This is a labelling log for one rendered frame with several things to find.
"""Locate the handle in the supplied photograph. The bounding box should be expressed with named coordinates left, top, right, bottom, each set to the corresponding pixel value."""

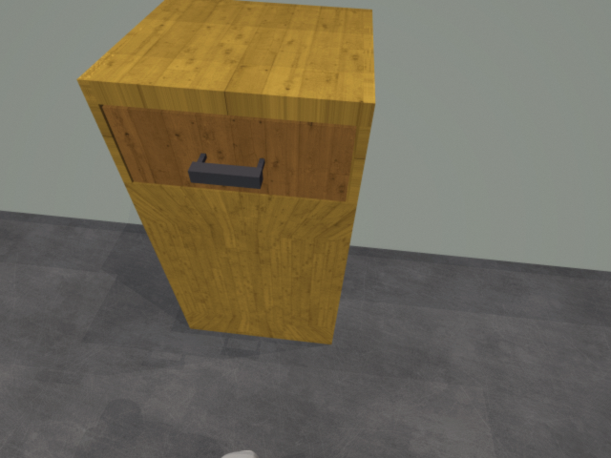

left=188, top=154, right=265, bottom=189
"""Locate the drawer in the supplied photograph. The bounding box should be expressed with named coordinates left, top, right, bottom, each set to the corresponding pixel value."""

left=102, top=105, right=356, bottom=201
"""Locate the cabinet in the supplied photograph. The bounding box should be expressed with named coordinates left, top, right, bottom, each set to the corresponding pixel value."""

left=76, top=0, right=375, bottom=344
